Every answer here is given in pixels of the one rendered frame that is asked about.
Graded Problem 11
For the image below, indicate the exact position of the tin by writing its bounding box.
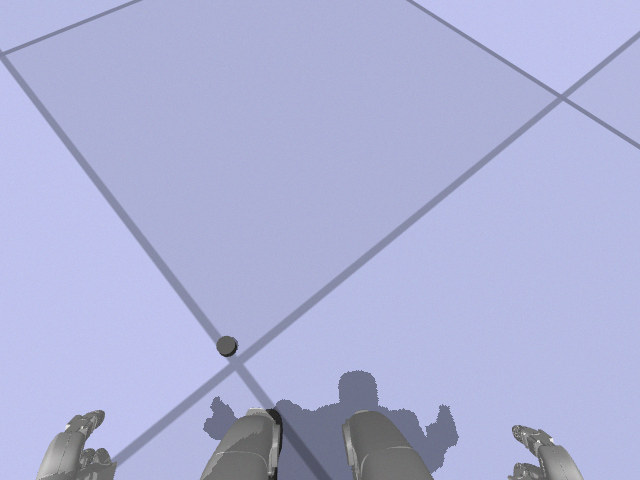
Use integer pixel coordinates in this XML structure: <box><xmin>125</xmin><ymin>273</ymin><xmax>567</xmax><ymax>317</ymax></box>
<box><xmin>216</xmin><ymin>336</ymin><xmax>237</xmax><ymax>357</ymax></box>

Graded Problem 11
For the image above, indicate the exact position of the left robot hand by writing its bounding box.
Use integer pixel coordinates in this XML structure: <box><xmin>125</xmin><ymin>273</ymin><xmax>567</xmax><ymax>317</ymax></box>
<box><xmin>36</xmin><ymin>410</ymin><xmax>117</xmax><ymax>480</ymax></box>

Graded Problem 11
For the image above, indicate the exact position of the left robot foot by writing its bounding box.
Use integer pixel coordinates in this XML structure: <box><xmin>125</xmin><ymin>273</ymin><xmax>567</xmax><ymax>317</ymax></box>
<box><xmin>266</xmin><ymin>409</ymin><xmax>283</xmax><ymax>480</ymax></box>

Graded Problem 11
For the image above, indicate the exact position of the right robot hand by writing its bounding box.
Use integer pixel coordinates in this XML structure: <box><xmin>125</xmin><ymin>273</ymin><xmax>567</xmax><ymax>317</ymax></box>
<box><xmin>508</xmin><ymin>425</ymin><xmax>584</xmax><ymax>480</ymax></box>

